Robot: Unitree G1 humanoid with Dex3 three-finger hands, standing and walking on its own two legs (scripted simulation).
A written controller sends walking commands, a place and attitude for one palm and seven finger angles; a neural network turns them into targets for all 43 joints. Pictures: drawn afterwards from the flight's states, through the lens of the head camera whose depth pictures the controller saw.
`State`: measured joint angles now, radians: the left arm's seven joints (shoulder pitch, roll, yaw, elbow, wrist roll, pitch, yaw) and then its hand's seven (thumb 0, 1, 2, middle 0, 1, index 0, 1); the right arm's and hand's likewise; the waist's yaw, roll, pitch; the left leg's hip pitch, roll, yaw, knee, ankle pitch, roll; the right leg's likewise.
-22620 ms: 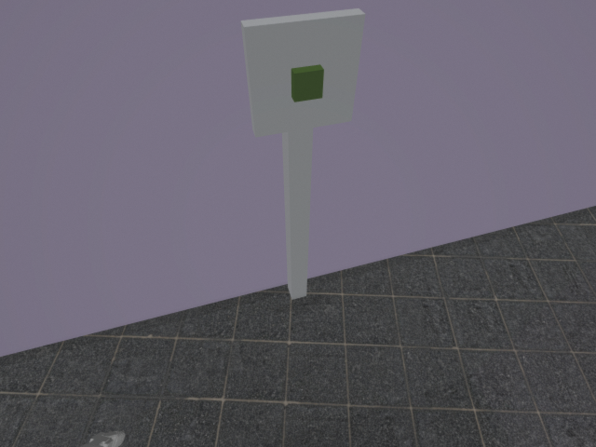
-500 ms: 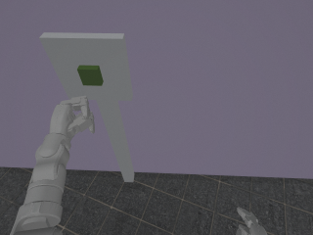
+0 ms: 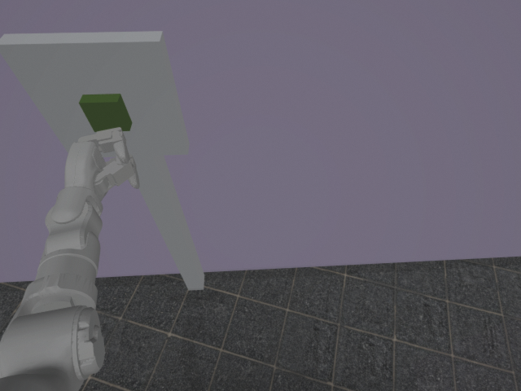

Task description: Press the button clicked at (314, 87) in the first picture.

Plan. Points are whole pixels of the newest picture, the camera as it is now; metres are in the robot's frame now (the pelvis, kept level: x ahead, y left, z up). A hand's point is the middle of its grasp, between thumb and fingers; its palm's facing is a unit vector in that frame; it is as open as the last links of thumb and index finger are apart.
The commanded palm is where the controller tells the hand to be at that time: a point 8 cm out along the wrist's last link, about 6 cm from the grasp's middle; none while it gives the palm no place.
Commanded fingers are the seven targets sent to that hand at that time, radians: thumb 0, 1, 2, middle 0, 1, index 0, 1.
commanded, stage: aim a knuckle at the button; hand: left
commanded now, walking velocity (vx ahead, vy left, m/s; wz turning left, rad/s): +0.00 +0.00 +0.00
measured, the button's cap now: (107, 112) +0.52 +0.24 +0.14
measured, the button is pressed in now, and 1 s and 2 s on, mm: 0 0 12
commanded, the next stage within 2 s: press the button with the knuckle in 0.52 s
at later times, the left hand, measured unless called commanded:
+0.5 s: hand (133, 170) +0.43 +0.19 +0.10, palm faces +0.03 -1.00 -0.01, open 3.1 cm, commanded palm +0.40 +0.24 +0.11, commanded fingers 0.00 0.90 0.90 -1.30 -1.50 -1.30 -1.50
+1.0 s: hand (135, 154) +0.46 +0.19 +0.11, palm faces +0.04 -1.00 -0.01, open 3.1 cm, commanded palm +0.43 +0.24 +0.11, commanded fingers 0.00 0.90 0.90 -1.30 -1.50 -1.30 -1.50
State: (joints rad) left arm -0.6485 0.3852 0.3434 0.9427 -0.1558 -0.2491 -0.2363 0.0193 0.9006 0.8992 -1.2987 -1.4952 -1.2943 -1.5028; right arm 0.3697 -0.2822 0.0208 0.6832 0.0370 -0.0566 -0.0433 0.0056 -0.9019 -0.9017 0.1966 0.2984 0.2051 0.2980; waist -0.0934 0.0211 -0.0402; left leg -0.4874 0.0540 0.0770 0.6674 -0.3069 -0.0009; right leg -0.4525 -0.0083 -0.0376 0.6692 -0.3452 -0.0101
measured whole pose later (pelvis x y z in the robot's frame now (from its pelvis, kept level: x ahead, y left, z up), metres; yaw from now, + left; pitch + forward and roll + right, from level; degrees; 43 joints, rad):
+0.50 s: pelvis +0.00 +0.01 +0.00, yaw +1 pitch +7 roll -1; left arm -0.64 0.33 0.28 0.90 -0.16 -0.24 -0.20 0.02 0.90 0.90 -1.30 -1.50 -1.30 -1.50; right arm 0.31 -0.26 0.03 0.64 0.05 -0.05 -0.04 0.00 -0.90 -0.90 0.20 0.30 0.21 0.30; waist -0.07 0.02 -0.05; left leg -0.50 0.05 0.06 0.69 -0.32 0.01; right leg -0.45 -0.02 -0.05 0.68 -0.36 0.00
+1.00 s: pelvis +0.00 +0.00 +0.00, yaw +0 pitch +9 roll -1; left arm -0.74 0.39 0.34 1.00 -0.13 -0.26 -0.22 0.02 0.90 0.90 -1.30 -1.50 -1.30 -1.50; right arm 0.36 -0.27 0.02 0.67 0.03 -0.02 -0.04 0.00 -0.90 -0.90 0.20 0.30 0.21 0.30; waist -0.10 0.02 -0.05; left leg -0.54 0.06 0.06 0.71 -0.33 0.00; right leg -0.50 -0.01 -0.05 0.70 -0.36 -0.01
